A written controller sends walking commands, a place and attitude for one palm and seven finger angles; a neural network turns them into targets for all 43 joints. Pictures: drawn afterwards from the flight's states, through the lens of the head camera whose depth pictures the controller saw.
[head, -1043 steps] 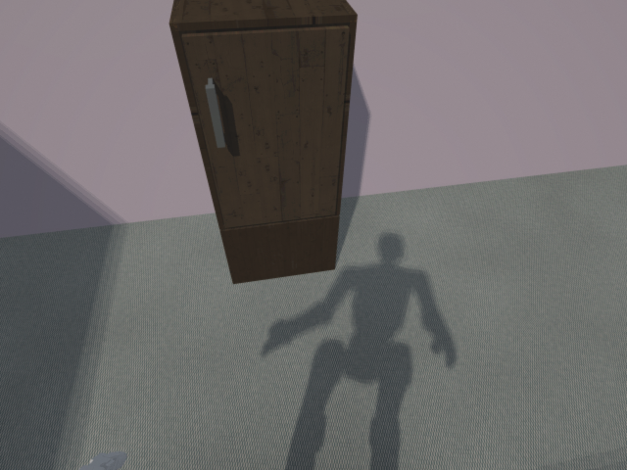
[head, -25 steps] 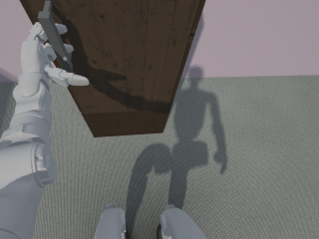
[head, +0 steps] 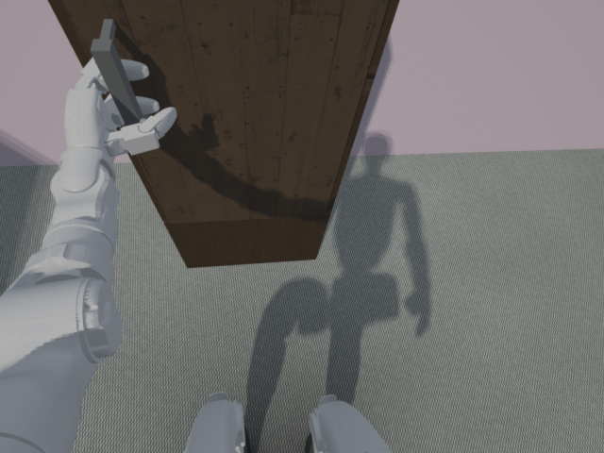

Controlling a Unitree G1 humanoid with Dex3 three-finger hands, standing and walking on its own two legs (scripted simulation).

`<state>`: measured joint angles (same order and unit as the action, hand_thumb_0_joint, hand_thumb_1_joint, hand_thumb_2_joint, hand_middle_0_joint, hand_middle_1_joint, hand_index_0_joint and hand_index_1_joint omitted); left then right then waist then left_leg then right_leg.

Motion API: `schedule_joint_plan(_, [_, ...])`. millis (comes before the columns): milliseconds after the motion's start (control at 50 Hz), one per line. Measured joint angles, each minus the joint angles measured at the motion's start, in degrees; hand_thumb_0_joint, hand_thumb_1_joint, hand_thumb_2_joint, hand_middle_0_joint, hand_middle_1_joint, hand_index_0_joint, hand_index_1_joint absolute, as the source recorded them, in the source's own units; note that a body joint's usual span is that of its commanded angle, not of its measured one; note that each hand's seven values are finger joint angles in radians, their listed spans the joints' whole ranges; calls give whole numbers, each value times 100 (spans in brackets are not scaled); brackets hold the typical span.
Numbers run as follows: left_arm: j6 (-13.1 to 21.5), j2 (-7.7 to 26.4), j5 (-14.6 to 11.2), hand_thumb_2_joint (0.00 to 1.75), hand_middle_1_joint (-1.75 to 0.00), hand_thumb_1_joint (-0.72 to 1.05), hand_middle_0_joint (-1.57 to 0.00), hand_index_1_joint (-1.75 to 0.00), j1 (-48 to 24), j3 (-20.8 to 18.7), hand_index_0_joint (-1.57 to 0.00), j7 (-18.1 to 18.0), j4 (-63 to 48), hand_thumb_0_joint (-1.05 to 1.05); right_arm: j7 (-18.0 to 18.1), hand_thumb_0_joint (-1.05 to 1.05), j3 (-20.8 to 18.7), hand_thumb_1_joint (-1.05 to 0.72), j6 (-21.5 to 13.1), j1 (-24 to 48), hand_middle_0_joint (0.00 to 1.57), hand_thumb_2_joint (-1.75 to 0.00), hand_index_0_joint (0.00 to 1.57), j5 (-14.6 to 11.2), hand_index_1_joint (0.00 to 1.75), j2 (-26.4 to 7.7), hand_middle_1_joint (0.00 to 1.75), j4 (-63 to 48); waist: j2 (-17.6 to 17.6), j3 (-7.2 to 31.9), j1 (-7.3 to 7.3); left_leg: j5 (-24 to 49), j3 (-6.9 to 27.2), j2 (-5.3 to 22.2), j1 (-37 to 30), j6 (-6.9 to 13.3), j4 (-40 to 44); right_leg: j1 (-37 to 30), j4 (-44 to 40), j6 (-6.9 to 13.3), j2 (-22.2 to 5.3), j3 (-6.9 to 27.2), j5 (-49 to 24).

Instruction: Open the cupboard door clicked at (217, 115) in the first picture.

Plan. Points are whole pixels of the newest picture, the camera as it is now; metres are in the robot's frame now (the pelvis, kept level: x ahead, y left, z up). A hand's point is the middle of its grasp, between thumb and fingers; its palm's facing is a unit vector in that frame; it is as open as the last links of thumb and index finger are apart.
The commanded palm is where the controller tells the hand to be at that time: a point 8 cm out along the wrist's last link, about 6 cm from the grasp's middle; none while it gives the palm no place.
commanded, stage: close the thumb around the handle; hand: left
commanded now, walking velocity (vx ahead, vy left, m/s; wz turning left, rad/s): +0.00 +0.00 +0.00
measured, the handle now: (127, 88) +0.58 +0.17 +0.09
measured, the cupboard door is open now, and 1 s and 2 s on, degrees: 0 27 46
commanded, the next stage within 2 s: pull the door open along its arc in 0.24 s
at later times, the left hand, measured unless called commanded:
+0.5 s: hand (144, 122) +0.53 +0.15 +0.08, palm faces +0.02 -1.00 -0.02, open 5.6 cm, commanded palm +0.49 +0.19 +0.08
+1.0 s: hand (189, 215) +0.39 +0.09 +0.09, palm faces +0.23 -0.96 +0.12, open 6.1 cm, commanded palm +0.33 +0.14 +0.08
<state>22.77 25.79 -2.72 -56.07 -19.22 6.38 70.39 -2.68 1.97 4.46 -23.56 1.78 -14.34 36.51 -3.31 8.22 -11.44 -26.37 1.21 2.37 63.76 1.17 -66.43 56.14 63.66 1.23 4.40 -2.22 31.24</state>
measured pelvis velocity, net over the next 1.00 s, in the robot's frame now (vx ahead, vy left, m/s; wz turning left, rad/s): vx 0.01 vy -0.01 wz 0.02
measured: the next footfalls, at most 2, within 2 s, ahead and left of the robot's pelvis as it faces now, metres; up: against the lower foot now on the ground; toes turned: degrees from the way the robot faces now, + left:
none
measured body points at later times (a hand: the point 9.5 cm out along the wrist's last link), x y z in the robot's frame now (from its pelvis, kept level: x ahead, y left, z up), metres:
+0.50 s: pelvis +0.00 +0.00 +0.00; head +0.12 +0.02 +0.43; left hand +0.52 +0.20 +0.09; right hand -0.02 -0.26 -0.11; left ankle +0.04 +0.10 -0.64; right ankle -0.01 -0.11 -0.64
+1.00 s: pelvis +0.01 -0.01 +0.02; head +0.07 +0.00 +0.47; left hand +0.37 +0.14 +0.08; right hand +0.14 -0.24 -0.08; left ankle +0.04 +0.10 -0.64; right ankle -0.01 -0.11 -0.64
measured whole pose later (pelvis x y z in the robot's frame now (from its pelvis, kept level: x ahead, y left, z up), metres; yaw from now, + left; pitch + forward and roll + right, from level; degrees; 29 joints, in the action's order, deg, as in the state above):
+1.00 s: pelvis +0.01 -0.01 +0.02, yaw +1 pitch +16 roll -1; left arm 21.9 -1.5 -4.5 -15.3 -1.9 -16.7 27.5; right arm -5.1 -0.4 3.8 -16.1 2.1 -13.1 30.8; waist -1.6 10.6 -2.9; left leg -25.9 -0.4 1.3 50.5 0.7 -60.1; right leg 44.1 59.3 1.5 3.3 -0.5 31.4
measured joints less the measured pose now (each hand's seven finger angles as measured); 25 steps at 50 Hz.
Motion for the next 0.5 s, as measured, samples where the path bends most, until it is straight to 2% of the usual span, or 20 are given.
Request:
schedule_joint_plan(180, [113,42,17,83,-133,74,-39,-133,-88,-1,-39,-2,-36,1,31,0,-49,-90,-49,16,20,-90,20,28,30,-75,30,30,25,-27,-42,22,24,-2,117,1,-55,106,45,-2,2,-24,-19])
schedule_joint_plan(400, [30,75,34,82,-135,75,-39,-134,-147,-21,-37,-5,34,1,52,0,-29,-90,-14,-6,20,-90,20,17,30,-91,30,18,39,-21,-71,41,30,0,116,0,-40,106,35,0,5,-28,-36])
schedule_joint_plan(500, [-1,31,-35,81,-135,75,-38,-134,58,-33,-37,19,-167,1,35,0,-44,-90,4,-32,20,-90,20,11,30,-70,30,-21,29,13,-51,39,-2,15,65,-5,-3,75,6,4,16,7,-46])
